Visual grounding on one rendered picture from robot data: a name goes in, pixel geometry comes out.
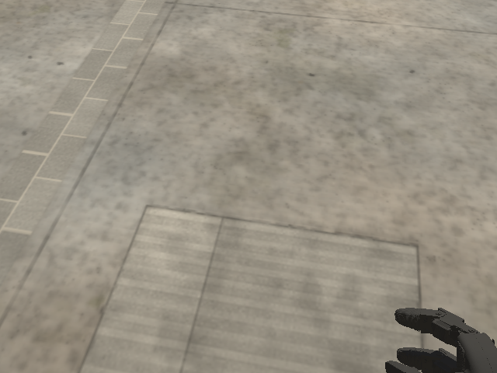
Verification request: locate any robot right hand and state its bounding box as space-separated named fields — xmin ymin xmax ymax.
xmin=385 ymin=308 xmax=497 ymax=373

